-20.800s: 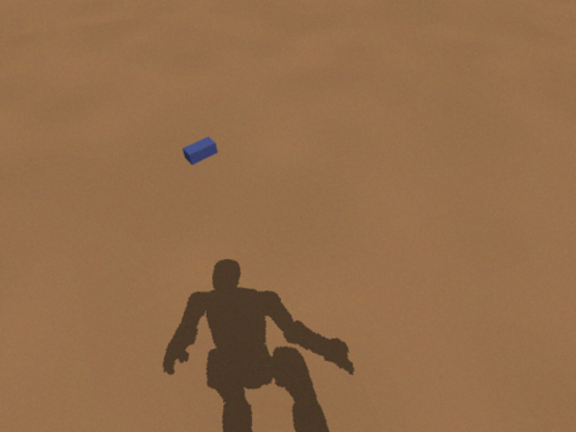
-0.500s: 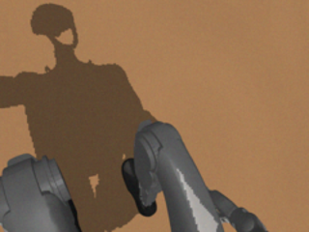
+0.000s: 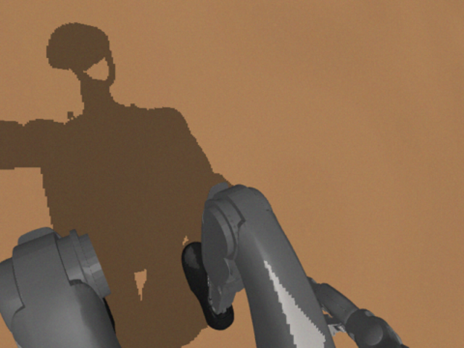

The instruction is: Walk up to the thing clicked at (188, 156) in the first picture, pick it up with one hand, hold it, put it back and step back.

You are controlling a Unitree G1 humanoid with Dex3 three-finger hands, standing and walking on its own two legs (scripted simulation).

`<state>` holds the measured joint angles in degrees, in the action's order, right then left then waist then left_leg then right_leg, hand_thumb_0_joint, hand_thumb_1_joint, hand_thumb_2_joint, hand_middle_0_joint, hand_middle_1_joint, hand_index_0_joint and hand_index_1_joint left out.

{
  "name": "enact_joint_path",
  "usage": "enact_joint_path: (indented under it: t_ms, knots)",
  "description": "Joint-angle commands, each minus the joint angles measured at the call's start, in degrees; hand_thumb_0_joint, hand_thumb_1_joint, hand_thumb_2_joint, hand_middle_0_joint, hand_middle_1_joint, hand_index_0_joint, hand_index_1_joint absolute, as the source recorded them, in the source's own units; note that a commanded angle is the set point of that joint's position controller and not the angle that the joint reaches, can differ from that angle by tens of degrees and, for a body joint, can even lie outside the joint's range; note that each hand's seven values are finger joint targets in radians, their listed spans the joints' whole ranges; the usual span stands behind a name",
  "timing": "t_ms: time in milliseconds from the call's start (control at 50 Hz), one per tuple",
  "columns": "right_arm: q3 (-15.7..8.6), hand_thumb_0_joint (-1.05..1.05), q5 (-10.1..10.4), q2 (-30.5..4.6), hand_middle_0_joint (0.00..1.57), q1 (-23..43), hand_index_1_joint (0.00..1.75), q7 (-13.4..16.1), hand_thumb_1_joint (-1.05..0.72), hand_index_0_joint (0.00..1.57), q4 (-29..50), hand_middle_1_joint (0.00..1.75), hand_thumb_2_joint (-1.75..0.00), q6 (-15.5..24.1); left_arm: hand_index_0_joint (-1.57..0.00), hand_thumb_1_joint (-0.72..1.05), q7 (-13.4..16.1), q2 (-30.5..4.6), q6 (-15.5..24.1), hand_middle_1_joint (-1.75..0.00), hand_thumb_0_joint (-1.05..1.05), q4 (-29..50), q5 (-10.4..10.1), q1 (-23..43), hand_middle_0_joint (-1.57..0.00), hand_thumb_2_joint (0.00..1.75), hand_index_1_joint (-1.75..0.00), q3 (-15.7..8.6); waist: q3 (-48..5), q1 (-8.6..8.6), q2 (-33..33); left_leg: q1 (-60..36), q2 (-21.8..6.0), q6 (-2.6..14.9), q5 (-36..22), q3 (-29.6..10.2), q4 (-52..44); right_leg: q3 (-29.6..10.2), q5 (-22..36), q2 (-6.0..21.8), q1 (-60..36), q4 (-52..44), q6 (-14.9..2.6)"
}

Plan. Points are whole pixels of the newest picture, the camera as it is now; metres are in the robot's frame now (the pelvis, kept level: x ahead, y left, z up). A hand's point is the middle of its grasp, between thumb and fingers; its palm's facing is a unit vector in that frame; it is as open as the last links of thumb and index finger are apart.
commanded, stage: close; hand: left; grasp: from above
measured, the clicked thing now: out of the picture +0.41 +0.37 -0.26
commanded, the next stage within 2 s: settle in 0.80 s
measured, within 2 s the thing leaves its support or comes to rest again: leaves its support in 1.30 s
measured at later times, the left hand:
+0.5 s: hand out of the picture +0.40 +0.36 -0.23, palm faces -0.43 -0.18 -0.88, open 11.2 cm
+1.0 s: hand out of the picture +0.40 +0.37 -0.23, palm faces -0.41 -0.17 -0.89, open 10.6 cm
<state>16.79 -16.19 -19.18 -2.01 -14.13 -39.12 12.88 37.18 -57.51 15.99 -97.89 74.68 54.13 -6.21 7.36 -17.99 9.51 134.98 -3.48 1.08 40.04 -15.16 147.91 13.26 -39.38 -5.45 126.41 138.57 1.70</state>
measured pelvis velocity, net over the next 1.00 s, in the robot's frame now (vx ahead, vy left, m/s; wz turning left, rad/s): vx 0.00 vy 0.00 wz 0.00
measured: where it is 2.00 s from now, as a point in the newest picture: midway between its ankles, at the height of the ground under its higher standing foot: (162, 324)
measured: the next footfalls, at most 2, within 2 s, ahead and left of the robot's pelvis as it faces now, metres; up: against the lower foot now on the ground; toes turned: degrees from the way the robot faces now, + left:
none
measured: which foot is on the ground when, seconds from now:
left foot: down 0.00-1.00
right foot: down 0.00-1.00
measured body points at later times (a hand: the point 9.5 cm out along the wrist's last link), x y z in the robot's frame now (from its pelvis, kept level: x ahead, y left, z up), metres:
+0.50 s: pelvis +0.00 +0.00 +0.00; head +0.25 +0.14 +0.35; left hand +0.42 +0.37 -0.18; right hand +0.10 -0.25 -0.07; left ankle +0.07 +0.13 -0.26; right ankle +0.11 -0.11 -0.26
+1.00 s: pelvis +0.00 +0.00 +0.00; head +0.24 +0.14 +0.35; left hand +0.42 +0.37 -0.18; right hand +0.10 -0.25 -0.07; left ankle +0.07 +0.13 -0.26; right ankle +0.11 -0.11 -0.26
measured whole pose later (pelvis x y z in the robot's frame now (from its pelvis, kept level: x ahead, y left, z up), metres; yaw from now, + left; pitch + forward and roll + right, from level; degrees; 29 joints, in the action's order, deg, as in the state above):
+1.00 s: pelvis +0.00 +0.00 +0.00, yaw +0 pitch +25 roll -14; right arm 17.8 -16.2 -19.0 -3.1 -13.1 -38.4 11.3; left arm 35.2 -58.3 17.2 -97.7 72.9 54.4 -6.8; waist 7.3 -17.9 8.6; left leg 135.3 -3.4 0.9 39.8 -14.9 147.7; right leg 13.1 -39.1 -5.4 127.1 138.7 1.5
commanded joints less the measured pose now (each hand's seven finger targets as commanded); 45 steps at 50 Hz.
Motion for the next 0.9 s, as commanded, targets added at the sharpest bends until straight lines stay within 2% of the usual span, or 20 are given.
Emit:
enact_joint_path:
  t_ms: [0, 40, 60, 80, 100, 120, 160, 220, 280, 300, 340, 440, 600, 620, 680, 760, 800, 820, 840, 880]
  knots:
    - [-5.4, 0.0, 0.2, -18.1, 0.2, -7.8, 0.3, 0.5, -0.89, 0.2, 0.3, 0.3, -0.9, 1.0, -0.37, -0.11, 1.8, -13.5, -1.4, -0.82, 0.0, 3.2, -1.4, 12.2, -0.34, 0.67, -0.79, -1.5, -31.3, -1.45, -29.0, -26.2, -1.2, -0.74, -7.7, 4.1, -15.9, 3.1, 12.0, -2.1, -14.0, -11.6, -2.92]
    - [-5.3, 0.0, 0.3, -17.9, 0.2, -6.9, 0.3, 0.7, -0.89, 0.2, 1.0, 0.3, -0.9, 1.0, -0.38, -0.09, 1.5, -12.7, -1.2, -0.8, 0.0, 7.1, -2.0, 14.6, -0.35, 0.65, -0.77, -0.6, -34.3, -0.81, -31.1, -28.1, -1.1, -0.93, -9.1, 4.3, -16.3, 3.0, 13.1, -2.3, -14.9, -11.9, -3.13]
    - [-5.5, 0.0, 0.2, -18.2, 0.2, -7.6, 0.3, 0.8, -0.89, 0.2, 0.1, 0.3, -0.9, 0.9, -0.41, -0.06, 1.6, -15.5, -1.5, -0.79, 0.0, 5.1, -2.0, 12.8, -0.37, 0.64, -0.76, -3.0, -34.4, -0.8, -31.4, -28.6, -1.2, -1.03, -9.2, 4.1, -16.5, 3.1, 13.1, -2.2, -15.5, -11.7, -3.09]
    - [-5.6, 0.0, 0.2, -18.5, 0.2, -8.0, 0.3, 0.8, -0.89, 0.2, 0.3, 0.3, -0.9, 0.7, -0.41, -0.06, 1.4, -15.2, -1.4, -0.77, 0.0, 7.4, -2.1, 13.9, -0.38, 0.63, -0.74, -2.8, -35.5, -0.69, -32.4, -29.1, -1.2, -1.19, -10.2, 4.1, -16.6, 3.2, 13.8, -2.2, -16.0, -11.7, -3.06]
    - [-5.3, 0.0, 0.2, -17.6, 0.2, -7.4, 0.3, 0.6, -0.89, 0.2, 1.2, 0.3, -0.9, 0.8, -0.42, -0.05, 0.7, -11.9, -1.2, -0.75, 0.0, 7.9, -2.5, 14.6, -0.4, 0.61, -0.72, -0.5, -35.3, -1.26, -32.1, -29.4, -1.1, -1.14, -11.2, 4.0, -16.1, 3.4, 14.9, -2.1, -15.6, -11.3, -3.03]
    - [-4.8, 0.0, -0.1, -17.6, 0.2, -8.3, 0.3, 0.5, -0.89, 0.2, -0.3, 0.3, -0.9, 0.7, -0.44, -0.02, 0.8, -14.3, -1.5, -0.76, 0.0, 3.4, -2.3, 11.8, -0.42, 0.63, -0.73, -2.5, -33.5, -2.07, -29.3, -27.6, -1.2, -0.81, -10.0, 4.0, -15.5, 3.6, 14.5, -2.1, -16.1, -11.4, -2.7]
    - [-5.6, 0.0, 0.6, -18.0, 0.2, -7.9, 0.3, 0.7, -0.89, 0.2, 0.6, 0.3, -0.9, 0.5, -0.45, -0.02, 0.0, -13.1, -1.0, -0.74, 0.0, 6.2, -2.9, 12.8, -0.42, 0.61, -0.71, -1.5, -34.9, -1.22, -29.2, -27.5, -1.1, -0.55, -11.6, 4.7, -15.0, 2.7, 15.7, -2.4, -17.2, -12.5, -2.65]
    - [-5.1, 0.0, 0.2, -17.9, 0.2, -9.0, 0.3, 0.5, -0.89, 0.2, 0.1, 0.3, -0.9, 0.5, -0.49, 0.03, -0.4, -13.2, -0.7, -0.72, 0.0, 3.2, -3.1, 10.9, -0.46, 0.6, -0.69, -1.7, -32.1, -1.94, -27.0, -25.8, -0.9, -0.28, -10.7, 4.9, -14.7, 2.7, 14.9, -2.1, -17.2, -12.7, -2.48]
    - [-5.0, 0.0, 0.1, -18.0, 0.2, -8.6, 0.3, 0.9, -0.89, 0.2, 0.8, 0.3, -0.9, 0.3, -0.52, 0.08, -0.6, -13.1, 0.2, -0.72, 0.0, 4.9, -3.9, 12.1, -0.49, 0.59, -0.69, -1.5, -33.6, -1.52, -28.4, -26.3, -0.9, -0.25, -9.7, 4.9, -15.2, 2.5, 13.8, -2.4, -17.7, -13.2, -2.63]
    - [-4.8, 0.0, 0.2, -18.0, 0.2, -8.9, 0.3, 0.8, -0.89, 0.2, 0.6, 0.3, -0.9, 0.2, -0.54, 0.1, -0.8, -14.1, 0.2, -0.71, 0.0, 4.1, -3.6, 12.0, -0.51, 0.58, -0.68, -1.7, -32.4, -1.86, -26.9, -25.6, -1.0, -0.23, -8.7, 4.5, -15.1, 2.7, 12.9, -2.1, -17.1, -12.8, -2.56]
    - [-5.1, 0.0, 0.5, -18.1, 0.2, -9.0, 0.3, 1.1, -0.89, 0.2, 0.7, 0.3, -0.9, -0.2, -0.56, 0.12, -0.6, -15.6, 0.7, -0.69, 0.0, 6.0, -3.7, 11.4, -0.53, 0.58, -0.66, -3.1, -34.7, -0.54, -27.7, -25.9, -0.9, -0.29, -9.0, 4.7, -15.5, 2.5, 12.6, -2.2, -18.1, -13.2, -2.78]
    - [-4.6, 0.0, 0.3, -17.6, 0.2, -9.2, 0.3, 1.2, -0.89, 0.2, 0.9, 0.3, -0.9, -0.4, -0.63, 0.21, -1.0, -14.6, 1.0, -0.68, 0.0, 4.6, -3.0, 11.3, -0.61, 0.61, -0.65, -2.2, -33.2, -1.58, -26.5, -25.6, -0.9, -0.13, -9.8, 4.8, -14.6, 2.7, 14.0, -2.3, -17.3, -12.6, -2.44]
    - [-5.2, 0.0, 0.4, -17.9, 0.2, -8.9, 0.3, 1.4, -0.89, 0.2, 1.0, 0.3, -0.9, -0.8, -0.71, 0.32, -0.9, -13.2, 1.4, -0.68, 0.0, 6.5, -2.5, 11.6, -0.69, 0.62, -0.66, -1.7, -34.3, -0.8, -28.5, -26.7, -1.0, -0.56, -10.5, 4.5, -15.7, 2.7, 14.2, -2.5, -17.7, -12.6, -2.8]
    - [-4.4, 0.0, 0.4, -16.9, 0.2, -9.1, 0.3, 1.2, -0.89, 0.2, 0.8, 0.3, -0.9, -0.7, -0.72, 0.34, -0.8, -13.0, 1.1, -0.67, 0.0, 2.9, -2.3, 10.7, -0.7, 0.61, -0.65, -1.5, -31.8, -1.74, -26.5, -25.0, -0.9, -0.41, -8.9, 4.3, -15.3, 3.0, 13.0, -2.2, -16.0, -12.2, -2.69]
    - [-4.9, 0.0, 0.4, -17.4, 0.2, -8.8, 0.3, 1.7, -0.89, 0.2, 0.8, 0.3, -0.9, -1.0, -0.76, 0.39, -0.7, -13.5, 1.2, -0.68, 0.0, 3.4, -2.4, 9.2, -0.74, 0.62, -0.65, -2.2, -32.6, -0.56, -26.4, -24.7, -0.9, -0.28, -8.5, 4.7, -15.6, 2.7, 12.4, -2.6, -16.8, -13.1, -2.74]
    - [-4.3, 0.0, 0.2, -17.2, 0.2, -9.2, 0.3, 1.4, -0.89, 0.2, 1.1, 0.3, -0.9, -0.9, -0.83, 0.47, -1.2, -13.1, 0.9, -0.67, 0.0, 2.5, -2.0, 8.6, -0.8, 0.63, -0.65, -1.6, -31.1, -1.15, -26.2, -24.7, -0.7, -0.31, -8.6, 4.7, -15.7, 3.1, 12.5, -2.4, -15.8, -12.5, -2.6]
    - [-4.6, 0.0, 0.4, -17.4, 0.2, -8.2, 0.3, 1.7, -0.89, 0.2, 1.1, 0.3, -0.9, -1.1, -0.84, 0.49, -1.0, -13.5, 0.8, -0.67, 0.0, 2.1, -2.2, 8.1, -0.83, 0.66, -0.66, -2.1, -31.7, -0.38, -27.4, -25.3, -0.9, -0.61, -8.2, 4.2, -16.5, 3.0, 12.0, -2.4, -15.6, -12.1, -2.93]
    - [-5.0, 0.0, 0.1, -18.0, 0.2, -8.1, 0.3, 1.8, -0.89, 0.2, 1.3, 0.3, -0.9, -1.0, -0.86, 0.51, -1.1, -13.0, 1.2, -0.68, 0.0, 5.0, -2.4, 11.4, -0.84, 0.66, -0.66, -0.9, -31.7, -0.89, -28.0, -24.8, -0.8, -0.48, -7.4, 4.4, -16.2, 3.1, 11.3, -2.4, -14.5, -12.2, -2.87]
    - [-4.6, 0.0, 0.2, -17.6, 0.2, -8.6, 0.3, 1.8, -0.89, 0.2, 1.2, 0.3, -0.9, -1.0, -0.87, 0.52, -0.9, -13.7, 0.8, -0.68, 0.0, 3.5, -2.4, 10.0, -0.85, 0.66, -0.66, -2.1, -32.3, -0.89, -27.1, -25.7, -0.9, -0.64, -8.0, 3.8, -16.6, 3.4, 11.9, -2.1, -15.4, -12.2, -2.8]
    - [-4.7, 0.0, -0.1, -17.6, 0.2, -8.2, 0.3, 1.9, -0.89, 0.2, 1.2, 0.3, -0.9, -1.2, -0.89, 0.54, -1.0, -12.6, 0.7, -0.65, 0.0, 2.7, -2.3, 9.3, -0.88, 0.68, -0.64, -1.0, -31.4, -1.12, -26.8, -24.2, -0.8, -0.32, -7.0, 4.7, -15.8, 2.5, 11.1, -2.6, -15.7, -12.9, -2.82]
